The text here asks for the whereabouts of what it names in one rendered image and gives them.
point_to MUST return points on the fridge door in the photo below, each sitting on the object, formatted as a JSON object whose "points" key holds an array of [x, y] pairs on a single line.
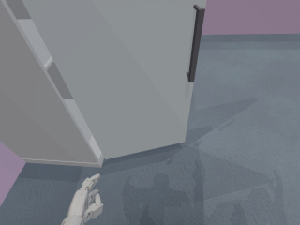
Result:
{"points": [[125, 63]]}

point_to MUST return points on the left robot hand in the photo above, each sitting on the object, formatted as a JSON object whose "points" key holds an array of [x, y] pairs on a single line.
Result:
{"points": [[81, 204]]}

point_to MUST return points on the handle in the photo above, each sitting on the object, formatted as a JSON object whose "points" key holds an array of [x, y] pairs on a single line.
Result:
{"points": [[197, 34]]}

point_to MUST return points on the robot left forearm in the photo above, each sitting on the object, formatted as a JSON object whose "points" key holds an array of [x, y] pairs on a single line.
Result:
{"points": [[73, 220]]}

